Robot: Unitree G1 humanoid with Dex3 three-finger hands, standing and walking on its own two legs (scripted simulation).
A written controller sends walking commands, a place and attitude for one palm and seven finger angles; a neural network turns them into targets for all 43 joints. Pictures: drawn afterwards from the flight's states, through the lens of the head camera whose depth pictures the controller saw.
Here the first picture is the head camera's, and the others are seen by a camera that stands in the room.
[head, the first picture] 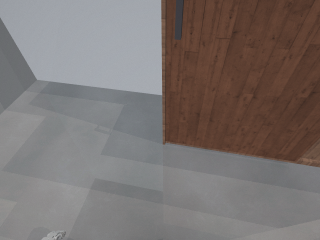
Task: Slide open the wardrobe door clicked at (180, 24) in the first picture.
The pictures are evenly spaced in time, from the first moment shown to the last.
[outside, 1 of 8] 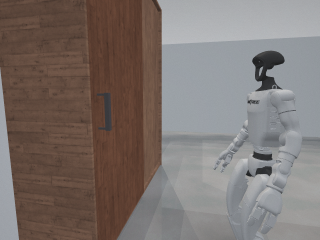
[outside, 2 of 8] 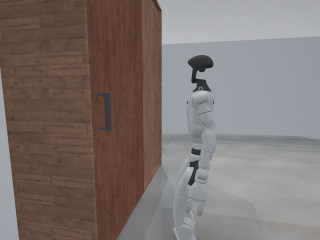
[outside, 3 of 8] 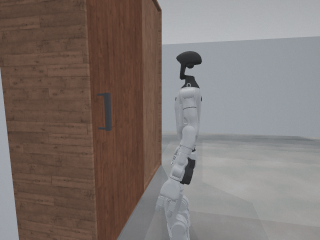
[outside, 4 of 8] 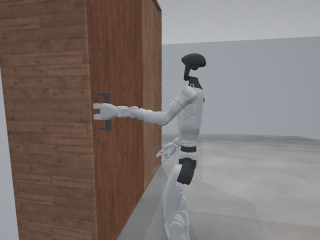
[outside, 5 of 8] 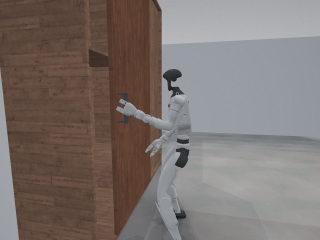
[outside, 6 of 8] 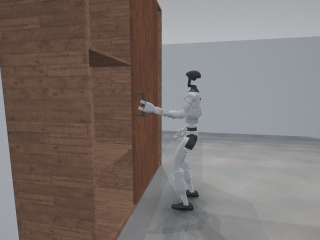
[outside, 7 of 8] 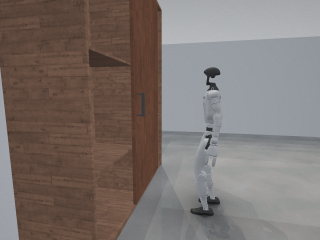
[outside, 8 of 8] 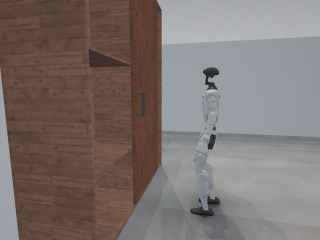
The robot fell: no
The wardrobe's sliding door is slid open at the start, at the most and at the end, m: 0.00 0.67 0.67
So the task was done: yes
